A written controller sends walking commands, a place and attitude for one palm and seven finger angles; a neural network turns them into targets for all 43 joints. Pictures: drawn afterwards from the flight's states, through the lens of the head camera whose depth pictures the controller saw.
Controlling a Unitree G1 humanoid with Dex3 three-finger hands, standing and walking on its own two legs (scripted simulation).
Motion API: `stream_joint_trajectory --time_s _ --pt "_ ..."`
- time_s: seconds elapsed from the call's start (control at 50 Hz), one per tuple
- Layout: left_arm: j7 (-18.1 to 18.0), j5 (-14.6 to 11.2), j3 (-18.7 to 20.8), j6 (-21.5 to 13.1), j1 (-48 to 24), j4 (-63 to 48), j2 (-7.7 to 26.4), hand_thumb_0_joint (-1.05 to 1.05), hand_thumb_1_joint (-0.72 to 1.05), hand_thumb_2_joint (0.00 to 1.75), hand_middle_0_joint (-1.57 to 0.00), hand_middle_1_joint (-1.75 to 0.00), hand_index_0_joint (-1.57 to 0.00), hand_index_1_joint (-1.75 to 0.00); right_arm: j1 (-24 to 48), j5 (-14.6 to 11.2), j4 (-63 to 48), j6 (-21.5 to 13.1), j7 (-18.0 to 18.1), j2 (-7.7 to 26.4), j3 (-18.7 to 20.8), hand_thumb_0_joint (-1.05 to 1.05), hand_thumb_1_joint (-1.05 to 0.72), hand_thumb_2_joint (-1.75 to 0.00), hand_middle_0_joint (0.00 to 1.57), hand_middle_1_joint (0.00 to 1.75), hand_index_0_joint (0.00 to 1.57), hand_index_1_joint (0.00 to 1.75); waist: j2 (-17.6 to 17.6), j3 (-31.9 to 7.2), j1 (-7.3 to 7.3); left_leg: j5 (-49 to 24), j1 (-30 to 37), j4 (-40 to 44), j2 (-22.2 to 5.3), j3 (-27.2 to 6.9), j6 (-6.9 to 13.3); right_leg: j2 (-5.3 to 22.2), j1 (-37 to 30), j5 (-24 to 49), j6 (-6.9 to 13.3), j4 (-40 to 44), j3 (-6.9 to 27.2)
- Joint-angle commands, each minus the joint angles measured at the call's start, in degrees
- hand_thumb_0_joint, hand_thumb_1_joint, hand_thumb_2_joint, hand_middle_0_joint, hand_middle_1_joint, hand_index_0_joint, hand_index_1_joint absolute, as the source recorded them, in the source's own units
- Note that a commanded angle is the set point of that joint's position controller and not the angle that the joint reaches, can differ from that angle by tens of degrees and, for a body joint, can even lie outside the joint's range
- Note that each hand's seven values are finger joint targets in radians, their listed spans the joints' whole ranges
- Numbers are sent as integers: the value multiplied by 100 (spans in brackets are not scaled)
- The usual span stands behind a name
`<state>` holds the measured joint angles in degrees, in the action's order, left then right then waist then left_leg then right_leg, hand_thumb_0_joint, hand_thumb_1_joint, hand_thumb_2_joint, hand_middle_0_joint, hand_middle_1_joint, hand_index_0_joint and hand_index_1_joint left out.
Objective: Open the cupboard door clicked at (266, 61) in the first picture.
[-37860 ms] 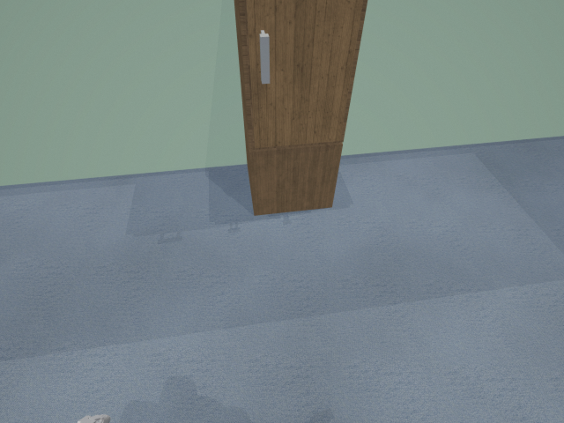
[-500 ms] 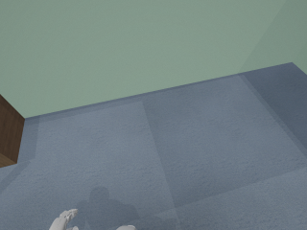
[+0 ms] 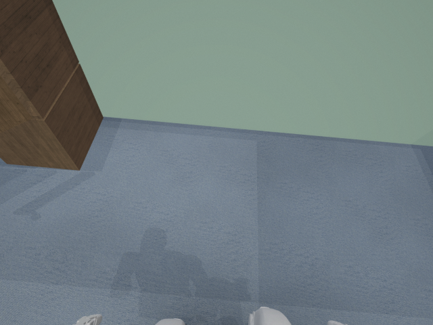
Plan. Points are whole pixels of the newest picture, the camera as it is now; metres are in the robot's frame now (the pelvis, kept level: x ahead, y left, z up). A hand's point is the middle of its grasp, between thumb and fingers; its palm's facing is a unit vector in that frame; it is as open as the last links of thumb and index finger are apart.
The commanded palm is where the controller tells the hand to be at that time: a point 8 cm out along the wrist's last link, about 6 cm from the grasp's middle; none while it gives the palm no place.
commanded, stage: turn to face it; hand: left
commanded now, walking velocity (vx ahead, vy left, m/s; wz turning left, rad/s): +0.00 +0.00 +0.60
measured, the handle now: out of the picture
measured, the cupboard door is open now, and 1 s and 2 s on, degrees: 47 47 47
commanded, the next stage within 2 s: take the last steps up to it in 1.12 s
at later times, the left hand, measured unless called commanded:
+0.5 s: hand out of the picture +0.01 +0.18 -0.18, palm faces +0.36 -0.91 -0.21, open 7.4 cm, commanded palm none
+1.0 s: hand out of the picture -0.01 +0.15 -0.15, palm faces +0.59 -0.76 -0.28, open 7.4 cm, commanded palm none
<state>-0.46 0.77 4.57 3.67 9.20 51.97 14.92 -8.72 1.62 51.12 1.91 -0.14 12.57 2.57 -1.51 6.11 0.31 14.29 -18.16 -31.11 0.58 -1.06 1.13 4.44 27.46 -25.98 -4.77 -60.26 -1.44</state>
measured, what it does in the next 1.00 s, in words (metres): steps on the spot, turning left: right foot, then left foot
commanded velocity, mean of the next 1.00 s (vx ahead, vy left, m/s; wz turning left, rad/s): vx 0.00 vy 0.00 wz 0.54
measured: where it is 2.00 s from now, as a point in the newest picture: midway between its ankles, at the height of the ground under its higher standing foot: outside the picture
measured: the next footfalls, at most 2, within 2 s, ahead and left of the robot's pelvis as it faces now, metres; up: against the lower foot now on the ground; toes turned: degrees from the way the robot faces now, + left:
right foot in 0.16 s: +0.05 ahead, -0.16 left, +0.00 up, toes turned +5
left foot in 0.48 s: +0.02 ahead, +0.10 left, +0.00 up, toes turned +24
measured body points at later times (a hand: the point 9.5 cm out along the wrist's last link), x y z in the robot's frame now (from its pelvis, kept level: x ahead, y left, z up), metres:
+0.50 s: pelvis +0.01 -0.02 -0.01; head +0.06 +0.01 +0.43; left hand -0.01 +0.23 -0.17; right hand +0.20 -0.24 -0.14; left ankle -0.01 +0.08 -0.74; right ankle +0.01 -0.16 -0.73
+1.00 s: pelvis +0.04 -0.07 +0.00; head +0.08 -0.06 +0.45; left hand -0.04 +0.19 -0.13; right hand +0.25 -0.23 -0.15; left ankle -0.05 +0.03 -0.66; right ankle +0.10 -0.17 -0.73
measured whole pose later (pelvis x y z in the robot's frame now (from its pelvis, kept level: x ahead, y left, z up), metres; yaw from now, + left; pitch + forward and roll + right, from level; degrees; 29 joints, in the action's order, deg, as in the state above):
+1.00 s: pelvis +0.04 -0.07 +0.00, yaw +37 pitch +0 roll +1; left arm -1.3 1.4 2.5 1.1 11.2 50.4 10.7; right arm -9.3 1.1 53.8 5.1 -1.4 14.6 4.8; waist 1.3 5.3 -1.1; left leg 25.6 -27.7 -62.4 0.6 -0.1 -2.5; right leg 5.2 13.3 -17.8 -0.4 -31.8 -6.2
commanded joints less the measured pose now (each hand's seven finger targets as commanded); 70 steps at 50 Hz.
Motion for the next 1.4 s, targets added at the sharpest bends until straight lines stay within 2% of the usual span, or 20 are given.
stream_joint_trajectory --time_s 0.0,0.1,0.14,0.24,0.34,0.42,0.44,0.46,0.48,0.58,0.76,0.78,0.82,0.84,0.92,1.02,1.1,1.14,1.16,1.38 --pt "-9 -13 35 -198 -205 -592 289 0 90 90 -20 -30 -20 -30 -252 11 -253 -70 86 1236 396 0 -90 -90 20 30 20 30 964 -931 -221 -1846 779 1001 -1301 -1520 796 -154 -233 31 48 993 20" --pt "-60 -19 115 -296 593 -454 478 0 90 90 -20 -30 -20 -30 250 -53 -432 28 49 1111 428 0 -90 -90 20 30 20 30 730 -905 213 -702 -564 372 -771 -1613 386 -258 -2231 1090 184 3458 -10" --pt "-136 112 243 -363 724 -525 1290 0 90 90 -20 -30 -20 -30 329 -105 -652 23 -28 620 372 0 -90 -90 20 30 20 30 -1686 -736 370 2024 -1834 -2258 440 -117 -329 2291 -2445 843 1230 4832 2451" --pt "-166 66 37 -408 -72 -735 593 0 90 90 -20 -30 -20 -30 168 -73 -329 133 -150 547 321 0 -90 -90 20 30 20 30 -1144 -593 -122 1195 -1366 -3434 -214 68 -472 1371 -1841 3227 1161 4019 302" --pt "-139 95 151 -419 586 -441 905 0 90 90 -20 -30 -20 -30 622 -113 -416 61 -190 315 192 0 -90 -90 20 30 20 30 -1010 -744 250 1293 -863 -1456 -73 631 -451 1531 -2561 4454 1111 3505 -86" --pt "-82 29 203 -379 503 -380 962 0 90 90 -20 -30 -20 -30 81 -90 -301 -11 -160 555 227 0 -90 -90 20 30 20 30 -701 -943 -79 -15 512 314 -14 689 -283 1458 -1984 3972 639 2517 -558" --pt "-54 -20 192 -355 473 -501 814 0 90 90 -20 -30 -20 -30 -306 -50 -251 -62 -136 972 338 0 -90 -90 20 30 20 30 256 -1257 -316 -1355 1542 663 -690 -116 42 1177 -1078 3011 317 1539 -843" --pt "-10 -52 62 -331 269 -756 375 0 90 90 -20 -30 -20 -30 -810 -1 -192 -79 -86 1634 514 0 -90 -90 20 30 20 30 1973 -1382 -583 -3745 2267 809 -2304 -2271 995 327 508 -915 -89 172 -907" --pt "-55 23 21 -258 -147 -912 445 0 90 90 -20 -30 -20 -30 -1161 -25 -44 -43 -23 1753 521 0 -90 -90 20 30 20 30 1380 -1372 -692 -3883 2098 793 -2608 -2362 1371 273 775 -1315 18 -484 -196" --pt "-16 0 66 -190 -58 -501 356 0 90 90 -20 -30 -20 -30 -217 -12 -259 -125 129 1180 335 0 -90 -90 20 30 20 30 948 -981 -175 -2590 1077 951 -1457 -1275 820 168 382 69 4 -441 160" --pt "-23 -21 63 -250 415 -479 346 0 90 90 -20 -30 -20 -30 221 -14 -340 10 51 1207 418 0 -90 -90 20 30 20 30 1044 -839 102 -997 -193 709 -1001 -1621 578 -392 -1636 725 128 2610 -160" --pt "-51 -8 111 -299 654 -429 483 0 90 90 -20 -30 -20 -30 293 -49 -397 20 38 1088 408 0 -90 -90 20 30 20 30 716 -854 235 -549 -612 356 -726 -1468 352 -224 -2237 1105 176 3405 -40" --pt "-129 118 242 -369 752 -500 1306 0 90 90 -20 -30 -20 -30 285 -110 -599 21 -31 580 348 0 -90 -90 20 30 20 30 -1646 -773 357 2039 -1687 -2273 433 -116 -317 2297 -2399 1033 1200 4765 2391" --pt "-158 72 187 -391 583 -564 1109 0 90 90 -20 -30 -20 -30 221 -59 -529 68 -42 782 385 0 -90 -90 20 30 20 30 -1183 -739 232 1910 -1516 -3339 102 -383 -244 2327 -1772 921 1476 4710 2213" --pt "-149 77 33 -399 -65 -636 582 0 90 90 -20 -30 -20 -30 64 -68 -244 159 -132 523 324 0 -90 -90 20 30 20 30 -1273 -403 -158 1088 -1229 -3647 -162 -6 -389 1352 -1368 2332 1104 4261 415" --pt "-125 113 122 -443 724 -249 841 0 90 90 -20 -30 -20 -30 460 -119 -229 42 -118 213 161 0 -90 -90 20 30 20 30 -981 -709 260 1400 -658 -1448 21 537 -398 1465 -2364 4051 1183 3687 210" --pt "-100 13 143 -407 598 -95 816 0 90 90 -20 -30 -20 -30 -111 -108 13 -67 -55 386 134 0 -90 -90 20 30 20 30 -899 -899 -75 -122 709 589 -15 532 -258 1280 -1899 3722 722 2939 -156" --pt "-53 -60 14 -326 653 -294 243 0 90 90 -20 -30 -20 -30 -427 -21 41 -131 -6 1190 301 0 -90 -90 20 30 20 30 1543 -1091 -212 -2989 1899 895 -1914 -1628 640 362 -128 182 55 1512 -706" --pt "-78 -2 -50 -267 316 -400 205 0 90 90 -20 -30 -20 -30 -626 17 93 -61 33 1391 327 0 -90 -90 20 30 20 30 1517 -1011 -398 -2909 1363 1059 -2368 -1820 1148 194 -162 -1135 125 711 -357" --pt "161 40 -43 -390 296 43 -14 0 90 90 -20 -30 -20 -30 -412 4 263 -214 123 883 193 0 -90 -90 20 30 20 30 1057 -594 -37 332 623 1282 -1166 -1118 855 -268 -983 -10 297 2123 -487"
